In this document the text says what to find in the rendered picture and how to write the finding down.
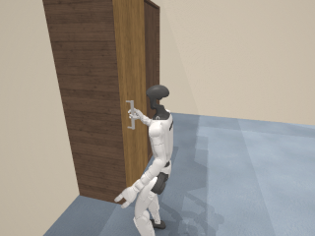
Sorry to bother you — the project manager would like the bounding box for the robot left upper arm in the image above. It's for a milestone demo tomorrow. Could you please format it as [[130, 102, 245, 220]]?
[[149, 121, 166, 168]]

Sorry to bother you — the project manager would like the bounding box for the robot right hand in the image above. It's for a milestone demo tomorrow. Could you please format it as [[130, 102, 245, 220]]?
[[128, 108, 144, 120]]

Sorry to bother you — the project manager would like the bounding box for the wardrobe door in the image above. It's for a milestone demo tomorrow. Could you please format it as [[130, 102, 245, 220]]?
[[144, 2, 157, 157], [112, 0, 148, 188]]

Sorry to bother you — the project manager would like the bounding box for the robot left hand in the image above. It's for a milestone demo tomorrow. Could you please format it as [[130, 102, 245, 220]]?
[[115, 186, 138, 208]]

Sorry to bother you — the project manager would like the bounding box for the left robot shin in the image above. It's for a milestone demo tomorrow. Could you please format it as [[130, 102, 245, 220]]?
[[133, 215, 156, 236]]

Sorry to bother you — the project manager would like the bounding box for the robot left forearm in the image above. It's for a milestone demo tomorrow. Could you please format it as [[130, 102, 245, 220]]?
[[132, 159, 163, 193]]

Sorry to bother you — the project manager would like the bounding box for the left robot thigh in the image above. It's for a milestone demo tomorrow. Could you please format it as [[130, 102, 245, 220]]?
[[134, 173, 166, 222]]

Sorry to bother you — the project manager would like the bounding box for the robot right forearm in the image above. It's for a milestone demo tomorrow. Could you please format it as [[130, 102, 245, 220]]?
[[140, 115, 152, 126]]

